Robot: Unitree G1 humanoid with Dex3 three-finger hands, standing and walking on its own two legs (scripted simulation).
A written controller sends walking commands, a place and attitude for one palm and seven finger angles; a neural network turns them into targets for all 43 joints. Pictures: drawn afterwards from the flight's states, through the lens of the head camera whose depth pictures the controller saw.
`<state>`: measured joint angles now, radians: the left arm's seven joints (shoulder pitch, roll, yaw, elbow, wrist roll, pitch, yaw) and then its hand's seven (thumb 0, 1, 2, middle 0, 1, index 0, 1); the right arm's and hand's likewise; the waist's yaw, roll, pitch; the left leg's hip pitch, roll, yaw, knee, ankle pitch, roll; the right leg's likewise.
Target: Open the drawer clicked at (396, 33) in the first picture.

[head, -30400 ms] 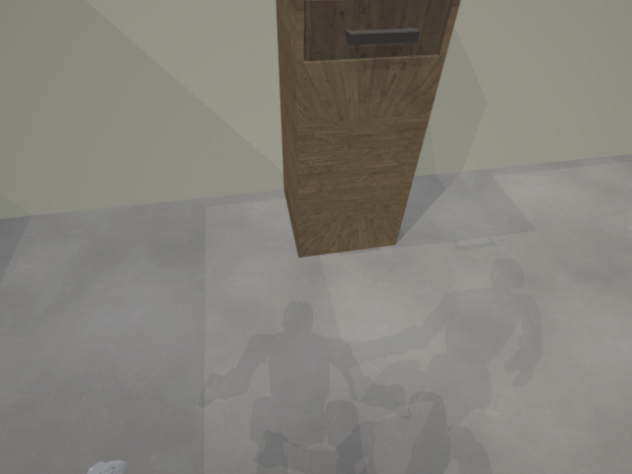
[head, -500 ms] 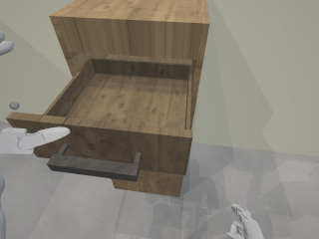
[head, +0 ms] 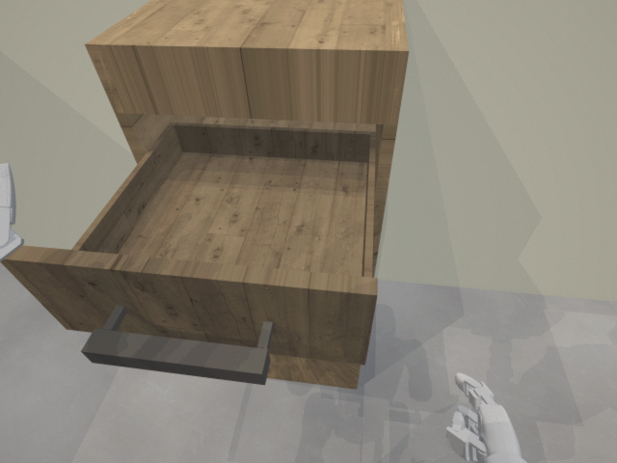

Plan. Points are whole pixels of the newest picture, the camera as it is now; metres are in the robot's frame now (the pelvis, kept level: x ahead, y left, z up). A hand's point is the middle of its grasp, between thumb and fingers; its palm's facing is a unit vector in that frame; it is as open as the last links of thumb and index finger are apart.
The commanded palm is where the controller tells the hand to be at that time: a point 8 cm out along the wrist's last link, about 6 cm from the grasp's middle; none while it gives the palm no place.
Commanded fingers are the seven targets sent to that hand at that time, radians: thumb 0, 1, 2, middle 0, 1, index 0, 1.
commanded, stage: draw the hand back to the body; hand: left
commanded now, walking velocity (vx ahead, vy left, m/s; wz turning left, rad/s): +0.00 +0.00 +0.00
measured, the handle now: (184, 338) +0.21 +0.17 +0.12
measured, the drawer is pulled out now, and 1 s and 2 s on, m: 0.29 0.29 0.29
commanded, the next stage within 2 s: step back with the hand held close in 0.18 s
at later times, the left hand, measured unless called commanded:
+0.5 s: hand (16, 242) +0.18 +0.23 +0.30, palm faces +0.51 -0.72 -0.46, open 7.4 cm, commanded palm +0.10 +0.28 +0.31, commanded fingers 0.00 0.90 0.90 -0.20 -0.30 -0.20 -0.30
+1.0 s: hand out of the picture +0.07 +0.24 +0.31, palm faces +0.62 -0.71 -0.35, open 7.4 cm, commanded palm -0.01 +0.30 +0.31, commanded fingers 0.00 0.90 0.90 -0.20 -0.30 -0.20 -0.30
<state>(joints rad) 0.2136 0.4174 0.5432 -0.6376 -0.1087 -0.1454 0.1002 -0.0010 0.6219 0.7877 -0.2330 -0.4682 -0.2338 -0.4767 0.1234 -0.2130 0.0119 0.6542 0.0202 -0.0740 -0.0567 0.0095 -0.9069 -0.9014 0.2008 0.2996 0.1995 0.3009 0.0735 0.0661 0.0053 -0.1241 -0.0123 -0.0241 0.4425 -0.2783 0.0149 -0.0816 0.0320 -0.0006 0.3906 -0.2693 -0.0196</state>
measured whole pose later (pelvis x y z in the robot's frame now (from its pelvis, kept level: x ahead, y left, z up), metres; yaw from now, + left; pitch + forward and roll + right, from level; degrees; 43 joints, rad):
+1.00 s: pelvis -0.13 +0.01 -0.02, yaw +2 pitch +1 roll +0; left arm 0.18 0.51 0.62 -0.72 -0.04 -0.23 0.16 0.00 0.89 0.90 -0.21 -0.30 -0.21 -0.31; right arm 0.21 -0.22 -0.01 0.64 0.02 -0.04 -0.07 0.01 -0.91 -0.90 0.20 0.30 0.20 0.30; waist -0.02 0.00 -0.01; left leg -0.46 -0.01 0.03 0.87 -0.42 0.01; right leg -0.42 -0.02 -0.03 0.55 -0.14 0.00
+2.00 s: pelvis -0.29 -0.01 -0.01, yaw +4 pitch +0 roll +0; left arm 0.25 0.47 0.57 -0.74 -0.03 -0.26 0.16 0.00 0.89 0.90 -0.21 -0.30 -0.21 -0.31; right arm 0.24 -0.19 0.02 0.66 0.01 -0.07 -0.04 0.01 -0.91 -0.90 0.20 0.30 0.20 0.30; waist -0.04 -0.01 -0.03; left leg -0.37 0.02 0.04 0.79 -0.41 0.02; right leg -0.27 0.01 -0.06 0.56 -0.30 -0.04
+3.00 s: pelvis -0.28 -0.07 +0.00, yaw +7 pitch -1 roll +1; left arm 0.23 0.14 0.02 1.11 0.01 0.00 0.04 0.00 0.93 0.90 -0.20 -0.30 -0.20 -0.30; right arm 0.31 -0.15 -0.01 1.10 -0.02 0.01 -0.04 0.00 -0.92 -0.90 0.20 0.30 0.20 0.30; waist -0.02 0.05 0.02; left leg -0.13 0.01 0.04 0.40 -0.25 0.00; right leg -0.21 0.07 -0.05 0.39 -0.16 -0.09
